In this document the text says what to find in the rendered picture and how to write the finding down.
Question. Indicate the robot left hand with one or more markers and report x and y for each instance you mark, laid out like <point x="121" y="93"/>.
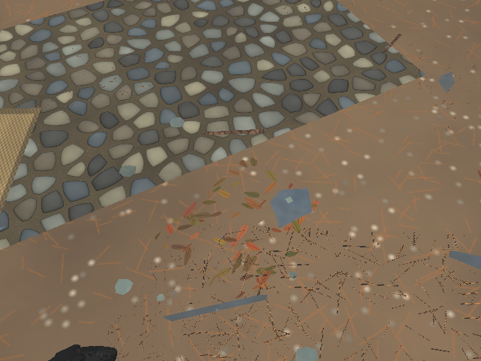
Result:
<point x="90" y="353"/>

